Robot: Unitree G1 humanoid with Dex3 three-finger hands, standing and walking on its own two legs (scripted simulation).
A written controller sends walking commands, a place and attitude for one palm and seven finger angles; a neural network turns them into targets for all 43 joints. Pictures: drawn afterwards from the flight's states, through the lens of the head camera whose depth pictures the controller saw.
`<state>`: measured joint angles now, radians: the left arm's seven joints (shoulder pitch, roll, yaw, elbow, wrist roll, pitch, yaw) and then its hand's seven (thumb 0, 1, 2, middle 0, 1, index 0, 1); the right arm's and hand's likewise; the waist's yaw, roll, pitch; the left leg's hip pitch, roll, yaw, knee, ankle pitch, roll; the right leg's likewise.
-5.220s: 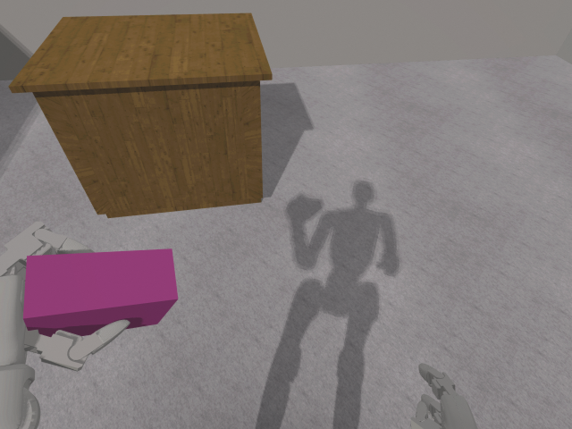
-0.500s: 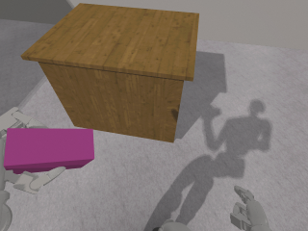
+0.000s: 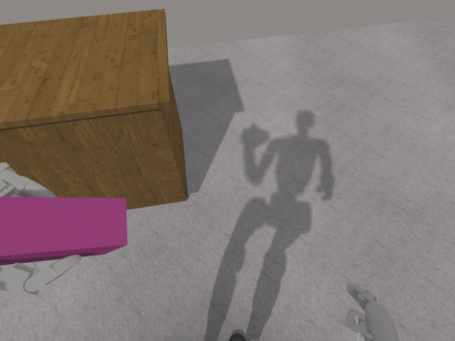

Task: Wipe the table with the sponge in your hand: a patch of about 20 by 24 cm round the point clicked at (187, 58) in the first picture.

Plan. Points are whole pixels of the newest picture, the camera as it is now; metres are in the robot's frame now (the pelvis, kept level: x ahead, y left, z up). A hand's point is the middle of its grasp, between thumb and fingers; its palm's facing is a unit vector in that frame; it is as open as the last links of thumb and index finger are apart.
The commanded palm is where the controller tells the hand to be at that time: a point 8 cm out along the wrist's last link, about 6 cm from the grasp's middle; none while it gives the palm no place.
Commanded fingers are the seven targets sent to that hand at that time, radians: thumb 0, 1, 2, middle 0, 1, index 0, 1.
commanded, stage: turn to face it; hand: left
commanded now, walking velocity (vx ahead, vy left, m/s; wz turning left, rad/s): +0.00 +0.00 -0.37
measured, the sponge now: (79, 230) +0.23 +0.19 +0.16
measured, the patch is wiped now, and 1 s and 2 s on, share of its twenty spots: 0.00 0.00 0.00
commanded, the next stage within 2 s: take the last steps up to it in 0.32 s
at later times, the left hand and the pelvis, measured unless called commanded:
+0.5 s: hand (102, 264) +0.19 +0.15 +0.16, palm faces +0.27 -0.84 -0.47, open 10.0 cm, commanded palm +0.13 +0.21 +0.18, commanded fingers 0.00 0.10 1.30 -1.20 -1.60 -1.20 -1.60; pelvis -0.07 -0.05 -0.02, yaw -9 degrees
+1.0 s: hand (75, 289) +0.16 +0.17 +0.16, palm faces +0.30 -0.83 -0.46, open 10.0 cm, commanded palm +0.12 +0.21 +0.18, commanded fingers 0.00 0.10 1.30 -1.20 -1.60 -1.20 -1.60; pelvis -0.07 -0.04 +0.00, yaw -7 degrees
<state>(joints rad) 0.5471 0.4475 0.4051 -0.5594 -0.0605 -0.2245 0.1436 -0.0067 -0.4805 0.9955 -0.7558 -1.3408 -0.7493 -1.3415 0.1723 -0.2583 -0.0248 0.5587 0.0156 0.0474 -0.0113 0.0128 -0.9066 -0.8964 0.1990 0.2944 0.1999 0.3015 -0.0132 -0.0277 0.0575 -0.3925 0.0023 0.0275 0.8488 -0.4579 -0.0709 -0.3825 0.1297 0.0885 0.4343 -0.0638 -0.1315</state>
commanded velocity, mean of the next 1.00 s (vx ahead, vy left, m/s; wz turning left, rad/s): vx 0.18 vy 0.09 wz -0.07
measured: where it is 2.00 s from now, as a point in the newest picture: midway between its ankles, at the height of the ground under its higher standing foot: outside the picture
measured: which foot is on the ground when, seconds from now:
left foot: up 0.00-0.16, down 0.18-0.40, up 0.42-0.78, down 0.80-1.00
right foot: down 0.00-0.20, up 0.22-0.38, down 0.40-1.00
